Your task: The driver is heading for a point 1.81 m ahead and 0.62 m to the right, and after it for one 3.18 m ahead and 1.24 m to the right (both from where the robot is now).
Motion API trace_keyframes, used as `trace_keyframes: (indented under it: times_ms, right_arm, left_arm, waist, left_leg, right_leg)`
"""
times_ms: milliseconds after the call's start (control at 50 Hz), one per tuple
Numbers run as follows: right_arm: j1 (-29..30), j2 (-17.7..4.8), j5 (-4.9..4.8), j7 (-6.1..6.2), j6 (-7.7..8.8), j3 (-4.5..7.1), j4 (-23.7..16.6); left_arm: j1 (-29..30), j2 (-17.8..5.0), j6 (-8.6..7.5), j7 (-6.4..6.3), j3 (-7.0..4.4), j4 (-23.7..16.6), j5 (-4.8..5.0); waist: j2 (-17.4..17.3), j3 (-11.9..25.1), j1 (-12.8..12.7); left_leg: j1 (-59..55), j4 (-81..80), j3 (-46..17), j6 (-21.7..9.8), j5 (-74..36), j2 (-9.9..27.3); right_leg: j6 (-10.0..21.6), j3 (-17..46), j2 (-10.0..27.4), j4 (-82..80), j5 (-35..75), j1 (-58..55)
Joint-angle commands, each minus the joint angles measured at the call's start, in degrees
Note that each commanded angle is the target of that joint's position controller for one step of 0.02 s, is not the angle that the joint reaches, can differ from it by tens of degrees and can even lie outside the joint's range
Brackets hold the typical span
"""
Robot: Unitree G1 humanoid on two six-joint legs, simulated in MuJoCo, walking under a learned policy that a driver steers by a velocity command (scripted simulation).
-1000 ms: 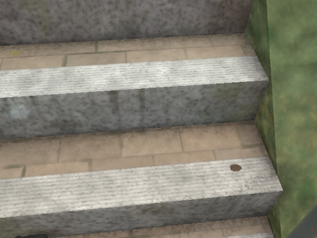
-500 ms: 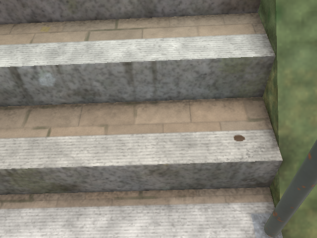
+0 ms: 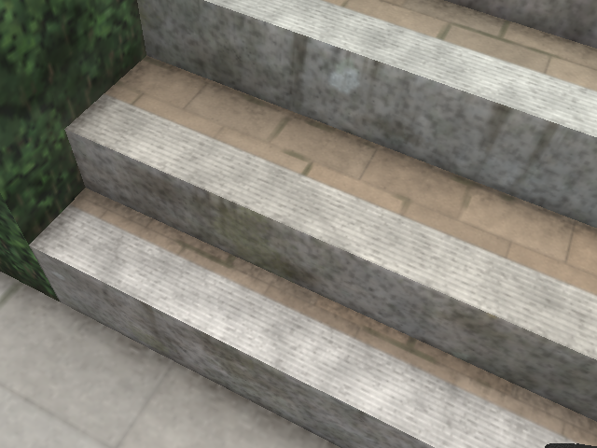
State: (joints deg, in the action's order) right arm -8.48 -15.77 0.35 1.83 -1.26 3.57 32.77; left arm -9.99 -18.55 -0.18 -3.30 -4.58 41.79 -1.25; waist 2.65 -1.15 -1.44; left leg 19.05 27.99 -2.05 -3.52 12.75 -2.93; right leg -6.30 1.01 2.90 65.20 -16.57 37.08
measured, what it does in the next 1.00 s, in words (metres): steps to the right, turning right: right foot, then left foot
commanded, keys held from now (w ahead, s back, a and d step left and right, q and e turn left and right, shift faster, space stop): e+shift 0.46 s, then w+e+shift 0.24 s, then w+shift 0.04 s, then w+q+shift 0.26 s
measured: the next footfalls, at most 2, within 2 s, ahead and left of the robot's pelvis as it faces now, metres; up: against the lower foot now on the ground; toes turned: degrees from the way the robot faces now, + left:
right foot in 0.42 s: -0.02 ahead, -0.14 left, +0.00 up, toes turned -20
left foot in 0.84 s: +0.23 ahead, -0.07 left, +0.00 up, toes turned -38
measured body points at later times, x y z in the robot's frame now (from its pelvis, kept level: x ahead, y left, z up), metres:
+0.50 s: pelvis -0.01 -0.05 -0.01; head +0.03 -0.10 +0.44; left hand +0.23 +0.17 -0.09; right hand +0.05 -0.39 -0.11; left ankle +0.00 +0.10 -0.68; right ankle -0.06 -0.13 -0.74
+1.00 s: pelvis +0.09 -0.12 +0.00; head +0.12 -0.12 +0.45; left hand +0.36 +0.00 -0.10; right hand +0.09 -0.41 -0.09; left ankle +0.20 -0.04 -0.74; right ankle -0.04 -0.19 -0.68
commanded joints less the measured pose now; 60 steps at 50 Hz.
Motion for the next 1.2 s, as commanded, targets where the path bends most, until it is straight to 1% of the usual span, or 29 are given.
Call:
trace_keyframes:
  times_ms: [20,120,240,360,400,420,440,460,480,500,520,560,660,740,800,820,840,860,880,900,920,960,980,1020,1060,1140,1160,1180,1200]
  right_arm:
    - [4.13,-0.98,1.18,0.15,1.91,-0.78,-2.87]
    - [1.91,-8.79,1.42,0.32,0.80,1.73,-1.09]
    - [2.49,-7.74,1.00,1.70,-0.02,2.28,-0.88]
    - [5.18,-9.29,0.33,1.93,-0.21,3.36,-0.86]
    - [3.21,-7.85,-0.53,1.70,-0.25,3.32,0.85]
    - [2.89,-5.67,0.27,1.29,0.24,2.71,0.47]
    - [7.21,-1.65,3.20,0.80,0.29,1.25,-4.20]
    - [10.50,-4.89,2.74,0.57,0.66,1.88,-4.73]
    - [9.49,-7.77,1.27,-0.05,1.62,2.53,-3.95]
    - [8.83,-8.25,0.79,-0.53,2.71,2.80,-2.97]
    - [9.16,-8.20,0.72,-0.67,3.36,2.75,-2.21]
    - [8.81,-7.68,0.62,-0.76,4.24,2.93,-1.62]
    - [12.55,-3.58,0.14,-0.46,6.77,1.33,-0.89]
    - [13.35,-3.94,-1.06,-0.92,8.11,1.13,-0.87]
    - [12.48,-3.62,0.57,-1.16,8.87,0.37,-1.10]
    - [8.59,-5.16,1.02,-1.13,9.30,0.99,-0.47]
    - [3.01,-4.36,2.23,-1.12,9.49,0.65,1.31]
    - [-5.03,-5.47,3.01,-1.03,9.97,0.68,2.77]
    - [-6.49,-7.73,3.91,-0.73,9.65,0.55,4.02]
    - [-3.73,-4.35,1.11,-0.54,8.64,-0.02,4.07]
    - [-1.68,-3.97,-0.47,-0.52,7.48,0.02,2.88]
    - [-0.05,-6.52,-0.70,0.53,4.94,1.06,2.03]
    - [-0.94,-9.47,-1.65,1.24,3.68,1.97,1.77]
    - [2.92,-7.44,-0.36,2.10,2.23,1.64,-0.53]
    - [1.54,-6.19,-1.45,2.18,2.39,1.57,-1.30]
    - [2.22,0.66,-2.42,0.01,3.64,-0.44,-4.78]
    - [2.77,3.06,-2.96,-0.57,4.20,-1.23,-5.33]
    - [4.92,3.18,-3.93,-0.91,5.29,-1.54,-8.56]
    - [1.29,-0.98,-3.85,-0.46,4.78,-0.37,-7.73]
  left_arm:
    - [-2.06,1.24,-0.29,0.58,1.24,-1.81,0.53]
    - [2.81,-4.97,-0.22,1.34,-0.15,-5.84,2.03]
    - [2.09,-1.09,0.04,2.06,0.37,-7.72,2.05]
    - [-0.71,-0.96,0.54,3.72,0.17,-8.91,2.45]
    - [-4.56,-3.61,0.56,3.51,-1.26,-7.40,1.93]
    - [-8.38,-8.44,0.61,2.45,-3.04,-7.19,2.19]
    - [-9.29,-15.12,0.27,1.43,-3.99,-9.67,0.56]
    - [-9.74,-13.62,-0.82,2.16,-3.71,-10.36,-1.70]
    - [-8.28,-13.70,-1.66,2.54,-3.85,-9.30,-0.82]
    - [-6.59,-12.00,-1.92,2.31,-3.76,-9.02,1.63]
    - [-4.67,-9.73,-1.55,1.86,-2.85,-9.61,3.24]
    - [-3.25,-8.52,-1.67,1.30,-1.87,-10.49,3.02]
    - [-5.22,-8.13,-3.26,0.35,-1.61,-9.79,2.54]
    - [-4.83,-7.09,-3.12,1.41,-1.31,-10.09,2.76]
    - [-4.94,-3.85,-2.41,1.41,0.04,-9.17,2.05]
    - [-3.96,-3.41,-1.65,1.38,0.28,-9.16,2.17]
    - [-3.69,-0.75,-1.65,1.44,1.32,-9.53,1.71]
    - [-2.95,2.04,-2.28,1.64,2.52,-10.87,0.32]
    - [-10.66,4.00,-2.28,1.74,3.27,-10.37,-0.97]
    - [-12.32,-3.45,-1.56,2.13,1.58,-9.16,-0.40]
    - [-7.20,-6.38,-1.02,2.21,0.56,-9.90,-0.10]
    - [-1.00,-4.47,-0.36,2.23,0.58,-11.97,-1.08]
    - [-1.61,-3.05,-1.63,2.82,1.20,-13.40,-0.58]
    - [0.55,1.46,-3.16,2.89,2.55,-12.90,0.35]
    - [0.03,2.96,-4.98,2.89,2.92,-11.90,1.26]
    - [2.14,3.89,-6.28,2.02,3.70,-12.66,0.58]
    - [-1.65,2.07,-6.28,1.99,3.31,-11.74,0.21]
    - [-3.52,-6.94,-6.21,2.15,0.99,-10.72,-2.30]
    - [-2.42,-6.64,-6.64,2.43,0.55,-10.87,-3.50]
  waist:
    - [-8.34,11.05,-0.41]
    - [-10.73,2.10,3.52]
    - [-6.34,4.80,3.31]
    - [-9.47,8.73,0.89]
    - [-7.03,9.53,-0.84]
    - [0.81,9.61,-1.77]
    - [17.57,9.06,-0.40]
    - [10.09,15.20,-4.17]
    - [2.75,13.13,-2.18]
    - [-0.66,10.98,-0.78]
    - [-0.63,8.35,-0.39]
    - [3.37,4.10,0.87]
    - [4.48,2.58,-0.20]
    - [8.92,2.70,-1.29]
    - [10.07,5.79,-1.99]
    - [9.96,6.10,0.80]
    - [9.49,10.68,2.50]
    - [4.46,16.04,4.95]
    - [-14.11,18.83,-0.11]
    - [-12.15,18.46,-1.17]
    - [-11.37,13.04,0.74]
    - [-8.41,4.29,1.23]
    - [-11.88,6.68,-0.04]
    - [-13.09,0.45,-0.80]
    - [-14.33,3.62,-0.84]
    - [-7.70,5.69,-1.44]
    - [-2.71,7.78,-2.95]
    - [17.85,8.98,-3.04]
    - [12.46,10.68,-0.54]
  left_leg:
    - [-5.34,-7.82,-3.20,-7.18,-22.36,12.20]
    - [-7.13,-11.18,-8.98,-11.32,-8.37,17.92]
    - [-16.92,-7.73,-8.02,-13.15,-30.08,22.66]
    - [-16.85,-3.58,0.84,-8.55,-32.09,22.23]
    - [-10.72,5.40,8.02,-2.04,-23.80,17.69]
    - [3.06,17.04,11.58,3.14,-7.55,13.28]
    - [24.35,34.49,10.13,8.65,24.95,4.35]
    - [26.44,43.31,-1.94,8.32,27.55,2.21]
    - [28.47,43.72,-4.23,7.14,20.51,3.43]
    - [30.63,39.89,-4.58,6.21,13.97,4.87]
    - [30.45,36.37,-4.56,6.11,9.37,5.43]
    - [26.46,32.64,-3.62,6.59,2.07,3.49]
    - [19.15,13.53,-1.94,7.74,-6.01,-0.30]
    - [9.05,5.20,-0.39,7.85,-2.84,-1.62]
    - [5.18,1.00,1.48,5.77,-5.74,-0.85]
    - [1.79,-6.43,2.42,3.28,-12.50,-0.54]
    - [-8.43,-8.69,2.75,1.63,-22.61,0.93]
    - [-25.07,-5.85,-7.33,-1.75,-40.04,9.02]
    - [-34.44,-3.80,-28.00,-14.21,-62.73,26.00]
    - [-28.14,-5.47,-32.05,-17.85,-43.47,28.43]
    - [-23.42,-8.56,-30.47,-15.59,-23.62,23.61]
    - [-14.87,-12.76,-27.96,-10.40,2.92,17.50]
    - [-9.39,-16.96,-25.08,-8.51,17.45,14.12]
    - [1.51,-17.64,-18.29,-6.56,9.60,8.23]
    - [1.40,-15.68,-16.45,-7.35,8.08,6.66]
    - [6.03,-5.96,-16.16,-4.50,7.63,4.94]
    - [11.19,4.81,-12.28,-2.08,10.26,1.93]
    - [23.09,22.42,-3.71,2.08,16.84,-3.04]
    - [25.77,44.09,-3.86,4.17,18.93,4.25]
  right_leg:
    - [0.06,1.43,2.76,-11.19,4.40,-10.70]
    - [1.44,-0.24,1.73,-15.80,-6.08,-7.94]
    - [1.27,-1.17,2.72,-13.20,-12.11,-3.42]
    - [4.36,-4.75,0.97,-26.85,-5.04,-13.44]
    - [7.90,-5.76,-2.88,-38.58,6.35,-24.40]
    - [12.23,4.48,2.75,-41.02,22.91,-36.27]
    - [22.69,28.98,17.78,-39.43,52.20,-44.45]
    - [29.00,31.61,20.37,-42.64,48.34,-43.04]
    - [26.08,27.58,16.36,-44.74,30.35,-43.14]
    - [22.61,26.54,13.09,-46.99,8.16,-42.18]
    - [21.13,26.54,11.78,-49.84,-7.08,-39.00]
    - [19.75,25.61,8.49,-53.29,-14.58,-32.21]
    - [18.20,21.52,4.09,-50.44,-0.89,-28.84]
    - [17.57,21.22,2.34,-48.50,2.93,-23.49]
    - [15.84,20.56,3.31,-40.16,26.50,-30.47]
    - [13.69,17.16,-0.06,-33.54,37.49,-32.18]
    - [11.18,15.54,-1.49,-28.55,43.36,-30.20]
    - [8.84,15.95,-3.58,-19.54,30.31,-20.00]
    - [4.28,15.85,-8.42,-7.84,-14.44,-9.72]
    - [1.19,13.21,-3.93,-3.23,-20.50,-8.81]
    - [-0.42,11.24,-3.25,-1.29,-18.99,-6.47]
    - [-1.92,9.04,-3.39,-3.55,-14.35,-2.67]
    - [-1.19,5.33,-3.92,-8.63,-15.76,-7.24]
    - [-0.20,0.83,-6.10,-20.13,-15.36,-15.33]
    - [1.58,-0.82,-6.13,-28.28,-8.78,-20.92]
    - [3.34,-2.29,-1.93,-42.22,9.88,-34.63]
    - [3.39,1.73,2.94,-42.79,16.81,-41.79]
    - [9.94,20.28,17.13,-48.53,17.59,-43.28]
    - [16.83,24.42,23.62,-47.84,15.93,-41.14]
